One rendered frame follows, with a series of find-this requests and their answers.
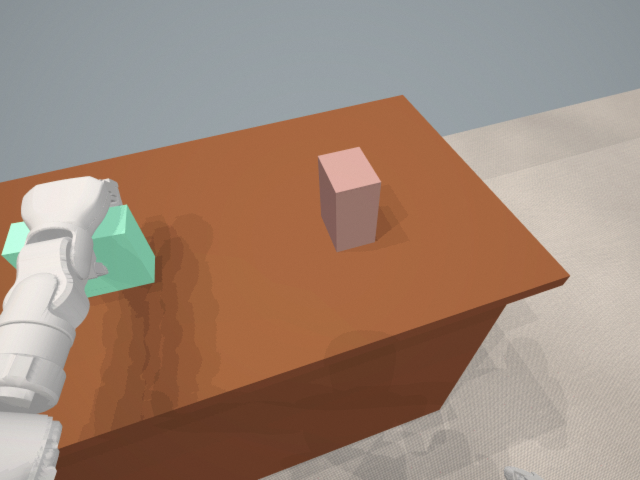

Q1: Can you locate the table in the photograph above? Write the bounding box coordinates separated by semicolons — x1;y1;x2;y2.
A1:
0;95;570;480

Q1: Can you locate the left robot upper arm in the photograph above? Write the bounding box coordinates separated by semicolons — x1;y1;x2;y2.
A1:
0;412;62;480

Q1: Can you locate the robot left hand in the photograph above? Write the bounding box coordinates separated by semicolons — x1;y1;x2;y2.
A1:
21;176;123;280

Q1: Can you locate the robot left forearm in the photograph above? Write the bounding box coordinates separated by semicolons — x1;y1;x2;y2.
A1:
0;222;93;414

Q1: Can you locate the sponge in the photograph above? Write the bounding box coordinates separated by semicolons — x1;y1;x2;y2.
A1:
2;205;155;297

